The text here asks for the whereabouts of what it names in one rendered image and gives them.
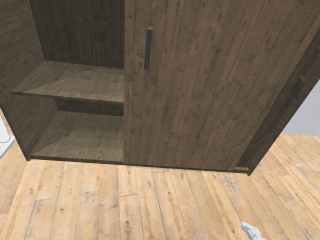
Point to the robot left hand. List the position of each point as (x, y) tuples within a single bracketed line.
[(6, 140)]

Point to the wardrobe door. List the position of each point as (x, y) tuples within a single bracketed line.
[(282, 102), (216, 68)]

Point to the robot right hand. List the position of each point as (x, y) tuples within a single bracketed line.
[(252, 232)]

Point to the handle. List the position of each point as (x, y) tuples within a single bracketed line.
[(148, 47), (312, 71)]

